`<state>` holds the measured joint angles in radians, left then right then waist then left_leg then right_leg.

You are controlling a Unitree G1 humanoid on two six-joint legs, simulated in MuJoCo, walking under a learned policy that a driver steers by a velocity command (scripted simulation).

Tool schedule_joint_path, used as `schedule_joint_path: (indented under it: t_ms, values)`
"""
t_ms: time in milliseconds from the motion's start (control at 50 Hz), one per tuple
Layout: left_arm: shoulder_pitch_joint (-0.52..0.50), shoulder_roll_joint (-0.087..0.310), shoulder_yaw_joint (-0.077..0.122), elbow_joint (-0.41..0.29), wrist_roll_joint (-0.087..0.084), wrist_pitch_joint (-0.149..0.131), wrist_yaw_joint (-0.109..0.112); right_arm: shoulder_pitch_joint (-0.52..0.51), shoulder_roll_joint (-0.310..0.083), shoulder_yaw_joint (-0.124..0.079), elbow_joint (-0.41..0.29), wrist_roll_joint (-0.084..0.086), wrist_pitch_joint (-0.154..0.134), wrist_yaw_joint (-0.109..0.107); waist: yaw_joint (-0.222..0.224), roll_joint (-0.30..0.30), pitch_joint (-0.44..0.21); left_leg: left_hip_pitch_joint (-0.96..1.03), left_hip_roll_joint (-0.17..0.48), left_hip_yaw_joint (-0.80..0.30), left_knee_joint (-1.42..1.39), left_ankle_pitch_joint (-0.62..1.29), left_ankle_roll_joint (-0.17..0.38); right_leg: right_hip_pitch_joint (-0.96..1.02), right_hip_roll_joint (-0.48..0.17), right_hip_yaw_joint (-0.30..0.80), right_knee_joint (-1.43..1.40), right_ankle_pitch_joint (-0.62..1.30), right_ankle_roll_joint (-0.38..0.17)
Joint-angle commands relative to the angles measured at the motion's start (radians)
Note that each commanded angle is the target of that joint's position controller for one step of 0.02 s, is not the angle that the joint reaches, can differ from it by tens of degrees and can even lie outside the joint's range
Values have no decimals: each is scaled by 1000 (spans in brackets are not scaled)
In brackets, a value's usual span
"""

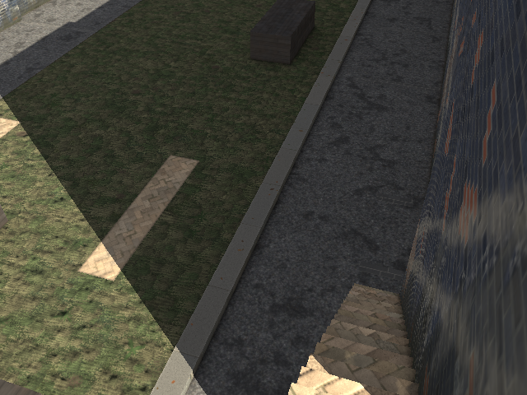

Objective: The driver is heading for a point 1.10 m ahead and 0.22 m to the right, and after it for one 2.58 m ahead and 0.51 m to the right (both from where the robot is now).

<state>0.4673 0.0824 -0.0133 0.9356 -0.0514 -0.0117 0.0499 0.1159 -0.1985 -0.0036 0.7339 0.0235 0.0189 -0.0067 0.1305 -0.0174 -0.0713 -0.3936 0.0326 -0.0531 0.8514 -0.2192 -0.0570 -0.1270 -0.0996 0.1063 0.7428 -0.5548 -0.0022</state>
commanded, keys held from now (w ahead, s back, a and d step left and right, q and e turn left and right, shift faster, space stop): w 1.00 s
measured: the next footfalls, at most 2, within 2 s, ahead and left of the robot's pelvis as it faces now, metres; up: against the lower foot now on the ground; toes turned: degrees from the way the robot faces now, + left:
right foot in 0.44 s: +0.20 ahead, -0.15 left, -0.21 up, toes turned +3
left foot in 0.78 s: +0.43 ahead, +0.04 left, -0.43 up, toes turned -4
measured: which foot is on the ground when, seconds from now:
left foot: down 0.00-0.44, up 0.46-0.76, down 0.78-1.00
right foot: down 0.00-0.02, up 0.04-0.42, down 0.44-0.76, up 0.78-1.00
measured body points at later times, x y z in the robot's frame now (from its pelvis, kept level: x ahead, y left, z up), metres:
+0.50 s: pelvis +0.21 -0.04 -0.18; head +0.21 -0.07 +0.26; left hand +0.22 +0.23 -0.31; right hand +0.17 -0.28 -0.34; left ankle +0.11 +0.16 -0.65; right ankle +0.16 -0.15 -0.92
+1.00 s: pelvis +0.41 -0.07 -0.45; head +0.40 -0.07 +0.00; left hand +0.55 +0.16 -0.57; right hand +0.25 -0.25 -0.60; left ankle +0.39 +0.04 -1.14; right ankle +0.53 -0.26 -1.05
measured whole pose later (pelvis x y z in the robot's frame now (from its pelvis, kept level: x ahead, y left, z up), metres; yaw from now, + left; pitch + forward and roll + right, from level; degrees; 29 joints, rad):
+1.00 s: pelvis +0.41 -0.07 -0.45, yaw -2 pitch -2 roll +1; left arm 0.15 0.16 0.04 0.86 -0.02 0.00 0.01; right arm 0.66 -0.11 0.03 1.07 -0.04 -0.04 -0.02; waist -0.03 -0.03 0.00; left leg -0.37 -0.07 -0.01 0.94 -0.54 0.04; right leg -0.84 0.00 0.23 1.34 0.05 -0.01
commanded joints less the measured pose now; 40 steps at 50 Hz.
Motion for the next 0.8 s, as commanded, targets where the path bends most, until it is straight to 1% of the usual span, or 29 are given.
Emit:
schedule_joint_path:
  t_ms: [20,40,80,100,120,140,160,200,220,260,280,300,400,420,440,460,480,520,540,580,600,620,640,660,700,720,760,780,800]
  values:
    - [-24,265,94,-59,-7,-29,1,418,-139,-47,94,-13,-9,-3,-250,240,112,447,45,-140,-256,452,217,-452,76,-25,343,449,-94]
    - [0,178,89,-32,0,-52,8,490,-155,-49,147,8,-14,8,-236,378,145,482,147,-318,-297,682,328,-678,204,11,700,-122,-50]
    - [-118,137,80,-85,-39,-59,26,561,-161,-57,203,4,-45,44,-228,317,86,475,278,-499,-359,464,405,-894,233,187,804,-187,-65]
    - [-162,128,73,-104,-21,-39,29,476,-113,-45,198,13,-45,45,-185,244,101,385,267,-444,-346,375,364,-849,171,190,655,-111,-62]
    - [-140,156,84,-97,0,-13,25,347,-43,-16,171,-19,-44,43,-117,190,82,256,229,-360,-324,300,323,-692,109,175,486,26,-43]
    - [-98,149,80,-77,19,8,-3,248,-28,-13,155,-52,-42,45,-70,241,15,169,237,-358,-278,283,315,-559,81,140,524,210,-45]
    - [-91,156,75,-69,32,17,-24,179,-45,-14,129,-53,-45,40,-37,179,-3,74,221,-325,-275,276,309,-461,85,81,518,308,-51]
    - [-182,195,96,-80,29,20,-54,325,-126,-53,180,-8,-84,1,-104,125,44,133,201,-289,-169,-66,291,-615,89,136,394,621,-70]
    - [-257,180,88,-107,43,17,-61,431,-90,-44,209,-7,-100,-17,-149,103,51,204,196,-333,-141,-92,290,-707,84,179,321,648,-80]
    - [-370,156,74,-179,67,5,-97,370,-89,-44,180,5,-110,-68,-130,19,62,-40,106,-192,-147,-298,248,-381,76,53,-150,1019,-56]
    - [-388,151,78,-187,48,-3,-108,362,-122,-49,185,-6,-100,-75,-129,29,70,-138,111,-166,-132,-304,237,-231,82,-3,-178,1025,-47]
    - [-292,174,87,-142,48,-1,-114,344,-144,-54,188,-24,-97,-65,-104,54,53,-237,127,-162,-79,-291,239,-93,101,-28,-46,1084,-42]
    - [95,290,128,7,37,43,-75,346,-54,-41,199,-2,-33,1,8,178,94,-73,74,-130,451,40,118,49,-5,-34,-245,865,-91]
    - [220,327,144,28,60,23,-69,278,-68,-53,188,12,-39,-7,93,136,93,-151,-3,-102,736,144,80,172,-6,-61,-355,922,-94]
    - [354,333,142,73,85,3,-67,216,-93,-69,173,22,-51,-27,188,-45,104,-307,-157,-54,1163,-86,35,283,-58,-15,-404,1116,-150]
    - [323,317,107,106,38,-25,-79,404,-8,-54,162,17,-63,-25,16,-405,161,-660,-163,-24,1214,-572,74,391,-78,-38,-69,1474,-103]
    - [333,308,108,134,-17,-28,-76,453,-15,-54,156,20,-75,-36,-39,-493,169,-747,-118,-54,1157,-550,73,306,-81,90,-2,1393,-135]
    - [301,186,75,148,-6,-30,-76,417,-21,-54,173,54,-84,-40,-84,-154,133,-794,-36,-108,913,-225,135,146,-83,139,8,871,-130]
    - [209,261,87,137,-4,-24,-59,324,14,-39,108,52,-66,-28,-138,-205,96,-784,33,-63,849,-124,137,48,-167,413,-50,702,-183]
    - [-30,124,18,65,13,-23,23,286,-10,-29,80,7,-36,-29,-226,39,203,-457,64,-48,441,276,42,-430,-95,327,43,768,-142]
    - [-82,167,23,67,42,-28,37,394,25,-29,139,3,-24,-17,-282,-11,173,-200,2,0,544,350,19,-604,-74,290,102,791,-125]
    - [-19,150,21,71,-1,-37,48,333,-32,-47,133,4,-27,2,-233,8,152,-308,-1,-27,419,596,34,-491,17,232,158,433,-98]
    - [9,191,31,66,-19,-55,64,304,-34,-42,105,11,-29,11,-226,-98,182,-280,3,-51,325,607,45,-522,-14,257,228,415,-117]
    - [-13,166,27,58,-46,-68,80,231,-68,-43,52,-20,-44,13,-215,-81,244,-143,-11,-37,141,768,26,-681,47,244,245,254,-100]
    - [46,180,43,71,-37,-61,57,89,-4,-11,-19,-19,-63,18,-117,4,237,117,-80,88,-194,811,29,-702,127,97,242,91,-117]
    - [-72,243,73,76,-23,-56,50,229,-26,-26,20,1,-61,10,-215,-120,212,164,-18,-15,-104,750,59,-683,48,203,413,201,-160]
    - [-306,236,88,18,-17,-77,16,840,-124,-72,216,-5,-60,-25,-511,-85,80,645,38,-35,-96,679,139,-910,83,187,895,585,-115]
    - [-319,194,94,12,-54,-87,17,1048,-94,-48,299,-12,-63,-27,-588,210,164,624,160,-138,-527,760,274,-889,286,11,1497,64,-16]
    - [-72,102,66,-30,-34,-88,-8,832,-11,13,292,-18,-75,4,-284,434,165,655,201,-290,-231,1173,346,-1126,295,93,1527,-315,-15]
Over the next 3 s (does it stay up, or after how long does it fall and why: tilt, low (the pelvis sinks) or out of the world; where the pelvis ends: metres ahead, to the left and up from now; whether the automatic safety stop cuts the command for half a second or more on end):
stays up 0.66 -0.14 -0.61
